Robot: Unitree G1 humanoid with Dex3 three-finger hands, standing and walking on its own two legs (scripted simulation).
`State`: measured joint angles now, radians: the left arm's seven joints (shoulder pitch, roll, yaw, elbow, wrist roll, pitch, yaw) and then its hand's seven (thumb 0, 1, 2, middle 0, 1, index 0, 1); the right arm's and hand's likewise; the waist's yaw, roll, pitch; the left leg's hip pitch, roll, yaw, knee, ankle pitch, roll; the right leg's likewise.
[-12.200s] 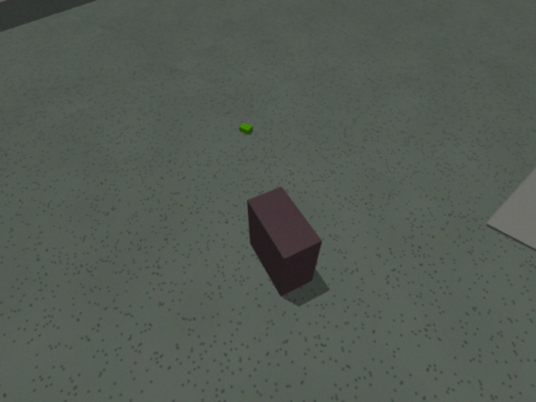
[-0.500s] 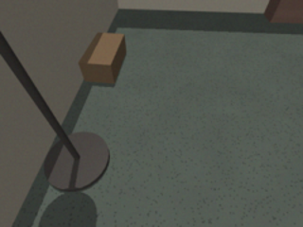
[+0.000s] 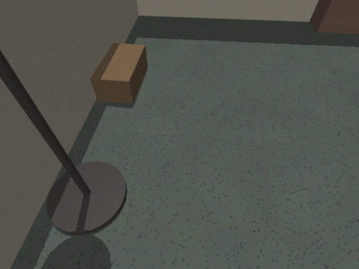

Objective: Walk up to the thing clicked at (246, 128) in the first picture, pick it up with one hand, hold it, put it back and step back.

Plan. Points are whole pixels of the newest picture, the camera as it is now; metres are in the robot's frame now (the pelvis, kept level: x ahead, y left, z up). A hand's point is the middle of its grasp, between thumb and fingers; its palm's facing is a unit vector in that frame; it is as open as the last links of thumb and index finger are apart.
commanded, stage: walk up
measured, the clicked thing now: out of the picture +0.10 -1.18 -0.75
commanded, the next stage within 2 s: none
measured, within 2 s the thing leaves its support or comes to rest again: neither
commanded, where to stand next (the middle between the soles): +0.99 -0.02 m, yaw -1 degrees
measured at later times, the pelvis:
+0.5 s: pelvis +0.19 -0.03 -0.02, yaw +1 degrees
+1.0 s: pelvis +0.41 -0.07 -0.01, yaw +0 degrees
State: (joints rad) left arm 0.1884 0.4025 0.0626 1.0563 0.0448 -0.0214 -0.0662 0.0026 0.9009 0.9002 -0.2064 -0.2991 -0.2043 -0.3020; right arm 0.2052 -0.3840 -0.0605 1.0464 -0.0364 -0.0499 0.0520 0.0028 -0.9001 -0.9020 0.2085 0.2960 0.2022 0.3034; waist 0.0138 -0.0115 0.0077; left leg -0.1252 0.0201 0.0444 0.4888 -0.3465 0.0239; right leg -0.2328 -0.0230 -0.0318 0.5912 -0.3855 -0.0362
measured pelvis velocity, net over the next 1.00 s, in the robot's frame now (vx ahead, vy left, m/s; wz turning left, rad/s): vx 0.41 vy -0.07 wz -0.01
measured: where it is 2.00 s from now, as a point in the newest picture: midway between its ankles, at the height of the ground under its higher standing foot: (186, 170)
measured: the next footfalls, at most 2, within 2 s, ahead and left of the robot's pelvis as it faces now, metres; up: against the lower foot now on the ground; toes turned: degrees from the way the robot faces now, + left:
left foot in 0.50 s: +0.37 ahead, +0.08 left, +0.00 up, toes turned +3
right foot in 0.90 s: +0.50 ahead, -0.20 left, +0.00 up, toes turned -6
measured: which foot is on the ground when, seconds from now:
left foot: down 0.00-0.14, up 0.16-0.48, down 0.50-0.92, up 0.94-1.00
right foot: down 0.00-0.52, up 0.54-0.88, down 0.90-1.00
